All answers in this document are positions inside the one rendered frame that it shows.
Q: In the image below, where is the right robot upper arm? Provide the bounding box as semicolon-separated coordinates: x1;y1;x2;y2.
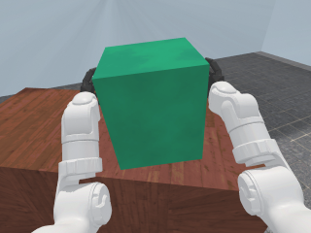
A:
237;164;311;233

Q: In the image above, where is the left robot upper arm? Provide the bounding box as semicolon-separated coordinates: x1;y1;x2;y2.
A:
32;182;112;233

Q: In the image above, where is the left robot hand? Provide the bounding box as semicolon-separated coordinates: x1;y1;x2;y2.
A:
80;67;100;105

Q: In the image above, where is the pedestal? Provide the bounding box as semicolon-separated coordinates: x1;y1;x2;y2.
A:
0;87;268;233

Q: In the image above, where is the right robot hand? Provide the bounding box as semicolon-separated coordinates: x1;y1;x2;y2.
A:
205;57;225;99

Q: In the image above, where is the robot left forearm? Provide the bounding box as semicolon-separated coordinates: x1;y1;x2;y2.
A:
53;91;103;221

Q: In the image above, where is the carton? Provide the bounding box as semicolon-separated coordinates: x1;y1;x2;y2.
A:
91;37;210;170

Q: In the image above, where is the robot right forearm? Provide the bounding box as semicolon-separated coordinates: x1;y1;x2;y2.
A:
208;81;304;203

